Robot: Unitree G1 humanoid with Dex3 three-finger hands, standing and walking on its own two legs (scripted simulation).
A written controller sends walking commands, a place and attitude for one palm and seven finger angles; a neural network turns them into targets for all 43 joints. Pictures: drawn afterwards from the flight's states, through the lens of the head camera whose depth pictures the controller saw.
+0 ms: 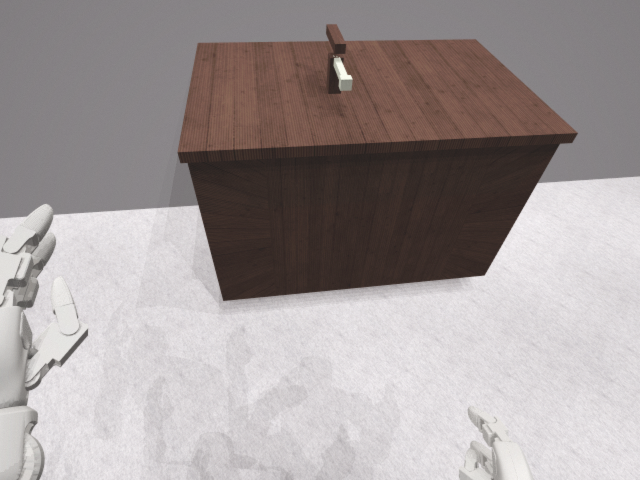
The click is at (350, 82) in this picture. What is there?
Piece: tap's lever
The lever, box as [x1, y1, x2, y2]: [339, 75, 352, 90]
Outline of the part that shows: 339,75 340,90 351,90 352,79 350,75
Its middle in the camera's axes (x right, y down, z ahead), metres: +0.06 -0.38 +0.94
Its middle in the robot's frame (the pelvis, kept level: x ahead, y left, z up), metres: +0.97 +0.00 +0.05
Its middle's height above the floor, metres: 0.82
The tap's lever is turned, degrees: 0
